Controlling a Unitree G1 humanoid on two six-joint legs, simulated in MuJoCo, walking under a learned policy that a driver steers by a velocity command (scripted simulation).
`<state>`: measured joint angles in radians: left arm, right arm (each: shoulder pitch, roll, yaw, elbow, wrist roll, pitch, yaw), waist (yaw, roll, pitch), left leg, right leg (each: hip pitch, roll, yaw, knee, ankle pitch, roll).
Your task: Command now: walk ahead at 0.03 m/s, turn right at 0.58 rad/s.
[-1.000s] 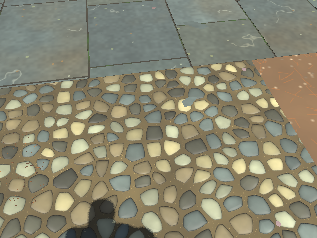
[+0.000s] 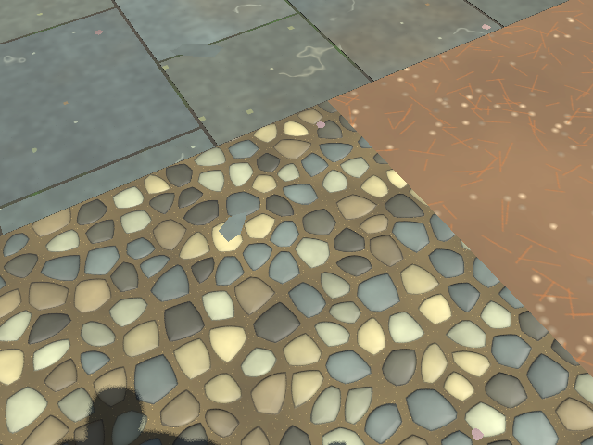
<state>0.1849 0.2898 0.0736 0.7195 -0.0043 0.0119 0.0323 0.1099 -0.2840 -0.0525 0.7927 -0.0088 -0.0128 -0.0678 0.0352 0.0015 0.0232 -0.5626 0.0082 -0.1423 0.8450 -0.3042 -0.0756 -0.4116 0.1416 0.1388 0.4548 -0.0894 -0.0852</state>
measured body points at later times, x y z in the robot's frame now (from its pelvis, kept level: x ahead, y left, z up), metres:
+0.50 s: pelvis +0.03 +0.04 +0.01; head +0.06 +0.04 +0.46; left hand +0.26 +0.24 -0.09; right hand +0.06 -0.27 -0.09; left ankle +0.05 +0.16 -0.73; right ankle -0.01 -0.10 -0.69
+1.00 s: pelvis +0.17 -0.07 +0.00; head +0.20 -0.12 +0.45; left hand +0.34 +0.17 -0.10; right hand +0.25 -0.41 -0.07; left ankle +0.39 -0.06 -0.71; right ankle -0.02 -0.08 -0.73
